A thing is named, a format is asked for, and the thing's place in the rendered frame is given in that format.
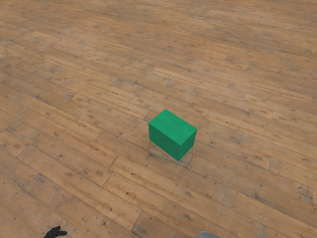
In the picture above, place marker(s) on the robot left hand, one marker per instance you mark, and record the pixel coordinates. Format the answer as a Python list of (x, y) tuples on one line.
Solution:
[(55, 232)]

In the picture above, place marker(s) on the carton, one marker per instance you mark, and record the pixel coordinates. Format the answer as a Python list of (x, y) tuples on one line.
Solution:
[(172, 134)]

